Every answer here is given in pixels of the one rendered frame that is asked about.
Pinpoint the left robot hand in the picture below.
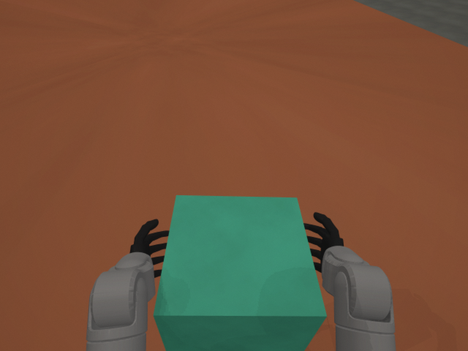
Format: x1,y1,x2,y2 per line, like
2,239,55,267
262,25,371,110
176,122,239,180
130,219,169,278

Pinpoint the robot right forearm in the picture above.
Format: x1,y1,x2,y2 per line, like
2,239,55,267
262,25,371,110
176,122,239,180
322,246,396,351

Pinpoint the right robot hand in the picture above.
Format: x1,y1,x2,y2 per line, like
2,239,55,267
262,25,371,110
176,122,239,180
303,212,344,273

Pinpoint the carton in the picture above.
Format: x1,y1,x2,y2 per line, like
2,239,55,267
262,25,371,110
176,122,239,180
154,195,327,351

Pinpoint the robot left forearm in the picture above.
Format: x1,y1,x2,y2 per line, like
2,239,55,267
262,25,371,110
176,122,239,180
86,252,156,351

